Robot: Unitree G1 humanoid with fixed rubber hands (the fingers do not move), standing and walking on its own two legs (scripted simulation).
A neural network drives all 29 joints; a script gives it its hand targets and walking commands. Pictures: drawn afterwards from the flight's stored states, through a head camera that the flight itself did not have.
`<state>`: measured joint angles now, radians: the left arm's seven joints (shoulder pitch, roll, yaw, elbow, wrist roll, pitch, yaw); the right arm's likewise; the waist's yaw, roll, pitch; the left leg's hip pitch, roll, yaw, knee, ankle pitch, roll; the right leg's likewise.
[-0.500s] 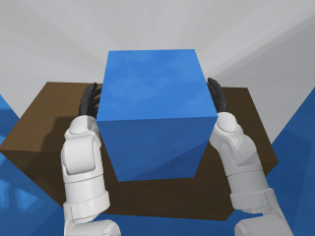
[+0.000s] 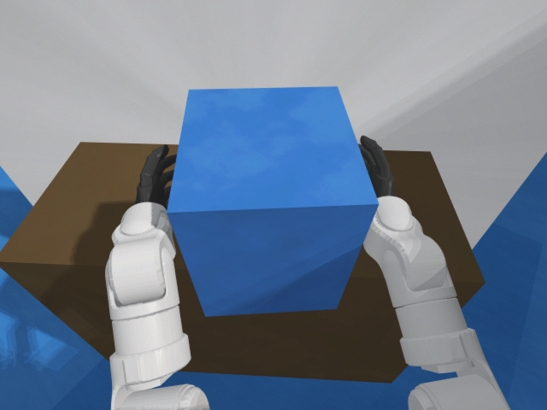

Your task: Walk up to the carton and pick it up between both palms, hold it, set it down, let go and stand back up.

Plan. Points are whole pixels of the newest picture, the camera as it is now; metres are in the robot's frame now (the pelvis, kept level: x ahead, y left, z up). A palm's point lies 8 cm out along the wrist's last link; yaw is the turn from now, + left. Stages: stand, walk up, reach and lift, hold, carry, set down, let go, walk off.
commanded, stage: hold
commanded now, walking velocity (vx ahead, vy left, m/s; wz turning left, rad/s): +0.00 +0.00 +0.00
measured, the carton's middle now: (268, 207) +0.37 +0.01 +0.12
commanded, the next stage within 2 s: none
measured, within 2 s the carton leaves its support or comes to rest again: neither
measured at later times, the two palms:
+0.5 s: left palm (154, 204) +0.34 +0.15 +0.17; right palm (379, 194) +0.35 -0.14 +0.16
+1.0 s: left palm (155, 206) +0.34 +0.15 +0.16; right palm (379, 196) +0.35 -0.14 +0.15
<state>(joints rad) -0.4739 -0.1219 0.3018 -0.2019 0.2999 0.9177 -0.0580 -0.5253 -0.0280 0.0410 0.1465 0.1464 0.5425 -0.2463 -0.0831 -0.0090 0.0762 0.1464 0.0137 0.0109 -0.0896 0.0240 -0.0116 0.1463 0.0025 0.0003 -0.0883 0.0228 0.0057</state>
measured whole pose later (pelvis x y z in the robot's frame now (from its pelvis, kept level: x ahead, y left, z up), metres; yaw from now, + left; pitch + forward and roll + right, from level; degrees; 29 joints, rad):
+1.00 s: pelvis +0.00 +0.00 +0.00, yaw +0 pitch -5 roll +0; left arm -0.50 -0.13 0.31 -0.17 0.30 0.91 -0.06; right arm -0.54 -0.03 0.03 0.17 0.14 0.54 -0.24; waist -0.08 -0.01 0.08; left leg 0.14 0.02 0.01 -0.09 0.03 -0.01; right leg 0.14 0.00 0.00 -0.09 0.03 0.00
